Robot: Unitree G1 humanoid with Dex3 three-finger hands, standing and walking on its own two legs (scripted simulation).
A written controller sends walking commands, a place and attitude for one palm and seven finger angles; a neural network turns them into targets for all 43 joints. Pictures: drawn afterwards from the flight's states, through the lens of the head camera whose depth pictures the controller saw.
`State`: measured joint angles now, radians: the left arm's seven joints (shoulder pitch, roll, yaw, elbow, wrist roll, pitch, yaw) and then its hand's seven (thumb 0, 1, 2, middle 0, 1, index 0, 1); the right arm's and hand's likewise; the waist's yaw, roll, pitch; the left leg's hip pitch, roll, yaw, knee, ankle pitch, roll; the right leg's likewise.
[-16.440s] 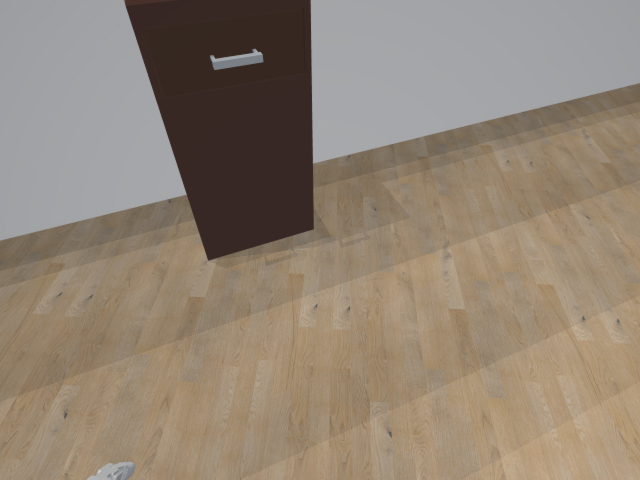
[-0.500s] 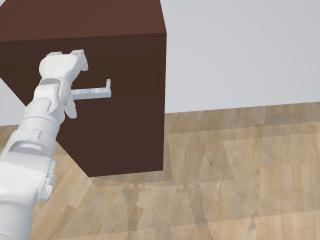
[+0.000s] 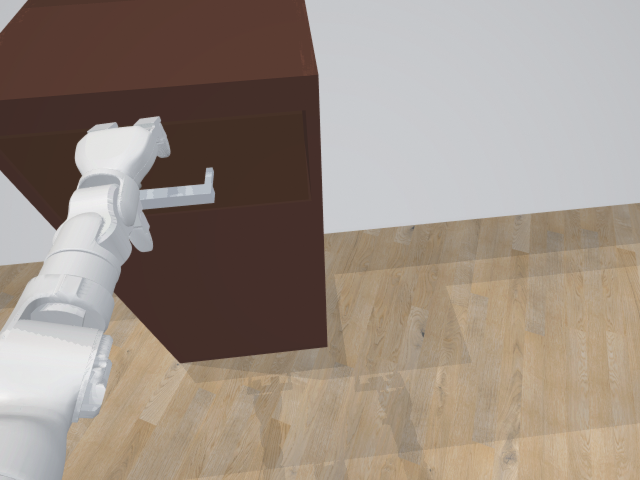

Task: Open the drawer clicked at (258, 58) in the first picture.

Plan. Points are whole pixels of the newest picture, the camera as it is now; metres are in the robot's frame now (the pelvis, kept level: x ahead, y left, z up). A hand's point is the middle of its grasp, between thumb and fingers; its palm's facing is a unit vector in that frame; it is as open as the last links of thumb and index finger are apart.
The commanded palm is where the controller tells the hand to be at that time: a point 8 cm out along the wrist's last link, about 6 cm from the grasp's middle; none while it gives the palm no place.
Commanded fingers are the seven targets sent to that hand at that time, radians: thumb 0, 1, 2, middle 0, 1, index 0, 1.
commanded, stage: move the hooked fingers above the handle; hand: left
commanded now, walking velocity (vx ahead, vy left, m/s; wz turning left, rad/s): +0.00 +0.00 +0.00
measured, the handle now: (168, 187) +0.53 +0.22 +0.05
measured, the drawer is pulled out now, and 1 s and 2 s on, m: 0.00 0.00 0.00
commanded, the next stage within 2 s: none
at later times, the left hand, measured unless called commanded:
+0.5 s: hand (144, 180) +0.48 +0.23 +0.11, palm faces -0.04 -0.01 -1.00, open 13.8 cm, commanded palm +0.47 +0.23 +0.16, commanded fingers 0.00 -0.50 0.30 -0.30 -1.20 -0.30 -1.20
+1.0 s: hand (134, 191) +0.48 +0.24 +0.10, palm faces -0.03 +0.00 -1.00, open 13.8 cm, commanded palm +0.46 +0.23 +0.16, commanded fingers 0.00 -0.50 0.30 -0.30 -1.20 -0.30 -1.20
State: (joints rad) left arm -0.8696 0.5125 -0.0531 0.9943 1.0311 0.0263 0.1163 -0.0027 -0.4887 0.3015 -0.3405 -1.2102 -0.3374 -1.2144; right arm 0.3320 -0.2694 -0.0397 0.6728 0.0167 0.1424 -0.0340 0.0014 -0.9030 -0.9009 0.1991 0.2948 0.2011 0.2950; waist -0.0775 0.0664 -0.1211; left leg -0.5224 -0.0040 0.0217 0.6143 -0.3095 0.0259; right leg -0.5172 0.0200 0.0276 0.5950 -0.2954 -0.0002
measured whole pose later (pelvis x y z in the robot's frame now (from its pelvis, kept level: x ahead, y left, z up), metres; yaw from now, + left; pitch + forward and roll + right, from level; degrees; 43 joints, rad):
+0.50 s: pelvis +0.01 -0.01 +0.00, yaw +1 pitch +13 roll -1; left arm -0.90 0.52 -0.10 0.97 1.01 -0.02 0.09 0.00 -0.49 0.30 -0.32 -1.20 -0.32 -1.20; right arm 0.33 -0.28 -0.05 0.69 0.02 0.13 -0.04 0.00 -0.90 -0.90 0.20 0.29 0.20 0.29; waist -0.07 0.06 -0.11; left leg -0.54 0.00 -0.01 0.62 -0.32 0.01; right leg -0.52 0.02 0.00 0.60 -0.31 -0.01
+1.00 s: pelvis +0.01 +0.00 +0.00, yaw +1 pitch +13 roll -1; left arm -0.84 0.53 -0.08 0.93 1.03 -0.04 0.12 0.00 -0.49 0.30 -0.33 -1.20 -0.32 -1.21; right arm 0.34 -0.27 -0.06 0.67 0.02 0.14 -0.04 0.00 -0.90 -0.90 0.20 0.29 0.20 0.29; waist -0.07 0.05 -0.11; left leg -0.55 -0.01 0.01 0.64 -0.33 0.03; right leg -0.53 0.02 0.01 0.60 -0.31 0.00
